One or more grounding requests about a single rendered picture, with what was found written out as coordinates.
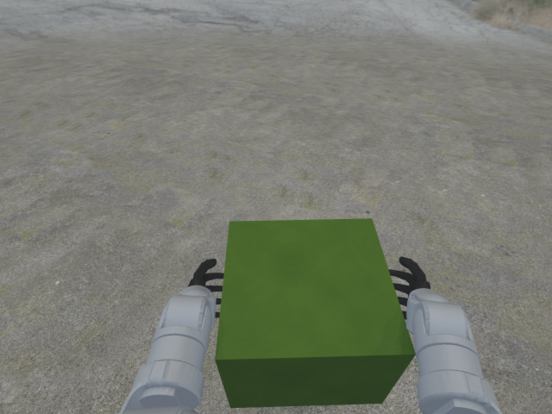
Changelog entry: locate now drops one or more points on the robot left hand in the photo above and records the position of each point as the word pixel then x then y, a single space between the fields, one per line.
pixel 200 277

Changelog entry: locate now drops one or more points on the left robot forearm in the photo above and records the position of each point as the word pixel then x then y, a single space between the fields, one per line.
pixel 173 375

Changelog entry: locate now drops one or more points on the carton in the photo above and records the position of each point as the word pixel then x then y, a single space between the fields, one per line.
pixel 309 315

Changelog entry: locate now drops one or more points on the robot right hand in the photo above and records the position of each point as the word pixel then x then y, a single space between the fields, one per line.
pixel 416 280

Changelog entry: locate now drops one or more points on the right robot forearm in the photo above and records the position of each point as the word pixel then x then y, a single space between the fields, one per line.
pixel 451 380

